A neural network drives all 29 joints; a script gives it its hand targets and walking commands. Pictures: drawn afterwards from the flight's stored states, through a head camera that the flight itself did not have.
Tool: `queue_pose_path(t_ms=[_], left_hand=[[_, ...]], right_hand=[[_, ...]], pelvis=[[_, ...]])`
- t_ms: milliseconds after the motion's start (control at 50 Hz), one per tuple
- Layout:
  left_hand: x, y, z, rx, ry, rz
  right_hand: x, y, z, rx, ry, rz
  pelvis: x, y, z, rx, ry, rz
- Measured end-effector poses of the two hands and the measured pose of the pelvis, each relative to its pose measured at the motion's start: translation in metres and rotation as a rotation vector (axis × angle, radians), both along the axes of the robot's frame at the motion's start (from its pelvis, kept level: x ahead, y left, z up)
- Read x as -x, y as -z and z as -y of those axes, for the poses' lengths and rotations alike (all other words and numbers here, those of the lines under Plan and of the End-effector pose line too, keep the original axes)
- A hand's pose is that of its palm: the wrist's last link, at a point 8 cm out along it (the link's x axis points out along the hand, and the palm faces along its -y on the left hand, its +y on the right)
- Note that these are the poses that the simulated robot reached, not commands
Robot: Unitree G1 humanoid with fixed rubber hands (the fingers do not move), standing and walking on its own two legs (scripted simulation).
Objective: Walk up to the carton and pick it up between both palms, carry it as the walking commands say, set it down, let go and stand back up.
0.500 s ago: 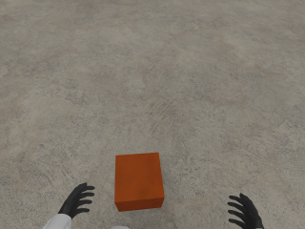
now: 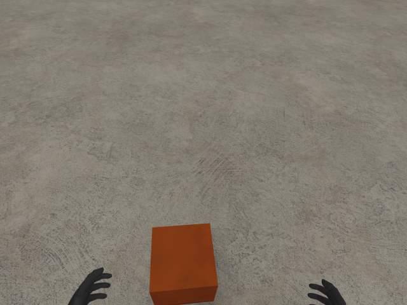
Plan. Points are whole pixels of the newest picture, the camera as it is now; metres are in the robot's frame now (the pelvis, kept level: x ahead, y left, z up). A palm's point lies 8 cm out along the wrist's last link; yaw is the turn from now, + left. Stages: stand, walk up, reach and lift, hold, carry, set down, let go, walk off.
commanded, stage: stand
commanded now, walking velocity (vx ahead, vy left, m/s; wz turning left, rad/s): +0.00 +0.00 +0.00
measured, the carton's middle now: (183, 264) +0.43 +0.10 -0.65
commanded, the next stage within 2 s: none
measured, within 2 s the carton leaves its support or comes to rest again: neither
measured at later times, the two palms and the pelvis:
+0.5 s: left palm out of the picture +0.11 +0.26 -0.10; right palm out of the picture +0.14 -0.25 -0.08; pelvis +0.00 +0.00 +0.00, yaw +0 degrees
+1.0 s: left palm out of the picture +0.08 +0.27 -0.11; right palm out of the picture +0.11 -0.24 -0.08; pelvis -0.02 +0.01 +0.00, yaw +0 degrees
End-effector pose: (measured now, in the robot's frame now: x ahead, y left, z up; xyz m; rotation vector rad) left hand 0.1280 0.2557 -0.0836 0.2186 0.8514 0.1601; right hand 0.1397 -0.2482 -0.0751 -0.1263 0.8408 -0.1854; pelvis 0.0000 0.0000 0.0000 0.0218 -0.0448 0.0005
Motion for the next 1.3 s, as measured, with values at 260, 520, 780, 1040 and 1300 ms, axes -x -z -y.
queue_pose_path(t_ms=[260, 520, 780, 1040, 1300], left_hand=[[0.007, 0.010, -0.003, -0.009, -0.021, -0.028], [0.019, 0.014, -0.007, -0.004, -0.030, -0.034], [0.037, 0.019, -0.012, 0.004, -0.040, -0.052], [0.052, 0.025, -0.015, 0.011, -0.051, -0.080], [0.064, 0.030, -0.016, 0.019, -0.061, -0.107]], right_hand=[[-0.005, 0.006, 0.003, 0.008, 0.014, -0.011], [-0.001, 0.003, 0.000, 0.016, 0.018, 0.004], [0.016, 0.004, -0.003, 0.020, 0.026, -0.010], [0.029, 0.007, -0.004, 0.021, 0.033, -0.028], [0.035, 0.010, -0.005, 0.023, 0.038, -0.043]], pelvis=[[-0.007, 0.000, 0.002, -0.002, 0.000, -0.011], [0.000, 0.000, -0.002, 0.003, 0.000, -0.003], [0.010, -0.001, -0.006, 0.008, 0.000, 0.010], [0.017, -0.001, -0.009, 0.011, 0.000, 0.019], [0.022, -0.001, -0.010, 0.014, 0.000, 0.025]])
